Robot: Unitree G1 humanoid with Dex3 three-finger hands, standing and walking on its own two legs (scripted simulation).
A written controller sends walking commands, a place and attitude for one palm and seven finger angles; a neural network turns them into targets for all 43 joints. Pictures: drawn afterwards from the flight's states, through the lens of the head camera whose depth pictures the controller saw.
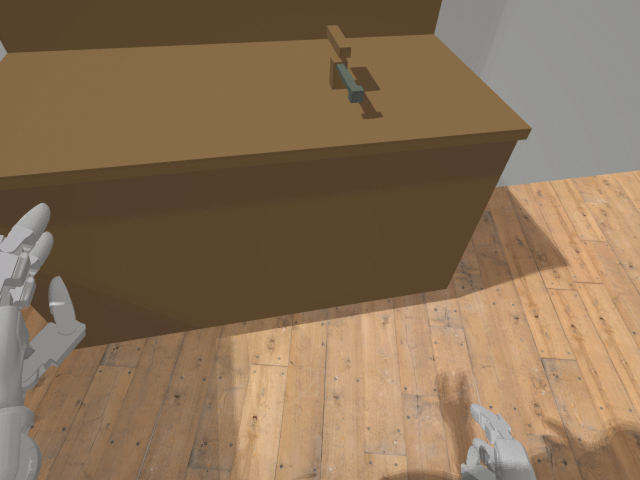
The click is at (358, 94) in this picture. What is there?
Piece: tap's lever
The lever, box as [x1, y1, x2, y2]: [348, 85, 363, 102]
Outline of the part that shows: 360,85 349,86 348,98 350,102 362,101 363,89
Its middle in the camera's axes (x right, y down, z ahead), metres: +0.08 -0.32 +0.86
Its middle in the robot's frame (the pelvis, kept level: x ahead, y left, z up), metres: +0.87 -0.02 +0.06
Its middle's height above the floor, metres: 0.83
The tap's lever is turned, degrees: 0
